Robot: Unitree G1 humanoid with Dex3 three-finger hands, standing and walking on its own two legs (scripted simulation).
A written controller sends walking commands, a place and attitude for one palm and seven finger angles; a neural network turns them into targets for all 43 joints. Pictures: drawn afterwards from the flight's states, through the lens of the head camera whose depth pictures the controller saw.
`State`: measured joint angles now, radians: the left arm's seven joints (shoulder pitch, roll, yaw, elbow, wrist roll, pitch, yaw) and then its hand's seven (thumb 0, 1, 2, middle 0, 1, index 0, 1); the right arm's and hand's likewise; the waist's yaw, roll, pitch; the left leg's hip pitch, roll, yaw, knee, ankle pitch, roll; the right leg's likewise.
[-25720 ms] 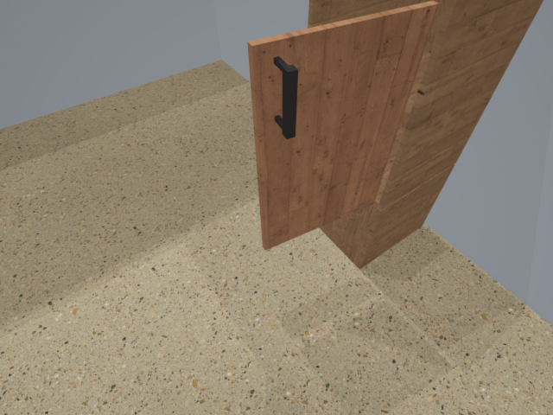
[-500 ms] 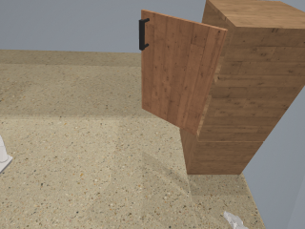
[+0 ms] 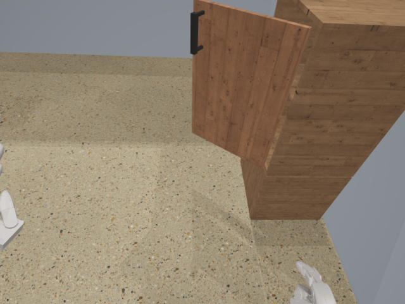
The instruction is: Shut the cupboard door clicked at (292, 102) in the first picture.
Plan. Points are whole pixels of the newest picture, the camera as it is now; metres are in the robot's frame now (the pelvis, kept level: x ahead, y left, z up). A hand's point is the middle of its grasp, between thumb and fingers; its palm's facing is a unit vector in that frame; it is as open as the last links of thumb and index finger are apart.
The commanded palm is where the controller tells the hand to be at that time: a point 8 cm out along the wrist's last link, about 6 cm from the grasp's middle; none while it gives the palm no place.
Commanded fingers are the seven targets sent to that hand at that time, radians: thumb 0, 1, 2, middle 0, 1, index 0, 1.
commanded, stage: stop stepping back and stand still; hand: left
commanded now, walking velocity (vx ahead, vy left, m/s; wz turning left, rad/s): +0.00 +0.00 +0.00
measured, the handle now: (197, 32) +0.92 +0.09 +0.16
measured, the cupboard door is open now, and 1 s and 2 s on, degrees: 53 53 53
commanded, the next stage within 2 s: let the arm hang, fingers relaxed in 0.22 s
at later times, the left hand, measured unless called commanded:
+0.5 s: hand (80, 293) +0.16 +0.25 -0.07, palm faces +0.06 -0.90 -0.42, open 7.4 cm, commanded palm none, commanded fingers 0.00 0.90 0.90 -0.20 -0.30 -0.20 -0.30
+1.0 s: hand out of the picture -0.11 +0.20 -0.17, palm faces +0.08 -0.96 -0.26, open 7.3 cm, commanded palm none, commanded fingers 0.00 0.90 0.90 -0.20 -0.30 -0.20 -0.30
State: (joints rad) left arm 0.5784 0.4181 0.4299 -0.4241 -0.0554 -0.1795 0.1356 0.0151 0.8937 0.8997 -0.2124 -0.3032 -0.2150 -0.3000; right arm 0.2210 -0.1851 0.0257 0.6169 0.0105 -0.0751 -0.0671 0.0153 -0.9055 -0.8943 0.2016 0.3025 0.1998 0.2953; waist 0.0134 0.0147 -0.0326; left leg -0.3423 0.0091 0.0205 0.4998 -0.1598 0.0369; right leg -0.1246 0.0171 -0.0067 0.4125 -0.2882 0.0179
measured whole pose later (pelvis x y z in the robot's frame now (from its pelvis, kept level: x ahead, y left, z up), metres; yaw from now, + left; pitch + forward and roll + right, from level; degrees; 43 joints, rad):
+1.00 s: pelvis -0.01 +0.00 +0.00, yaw +3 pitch -2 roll -2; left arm 0.43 0.22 0.02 1.16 0.02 0.02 0.02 0.01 0.92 0.90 -0.20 -0.30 -0.20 -0.30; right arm 0.27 -0.19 -0.01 1.07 -0.01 0.03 -0.02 0.01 -0.91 -0.89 0.20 0.30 0.20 0.29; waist 0.00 0.04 0.02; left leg -0.31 -0.02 -0.02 0.46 -0.11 0.04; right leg -0.10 -0.01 -0.05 0.43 -0.29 0.01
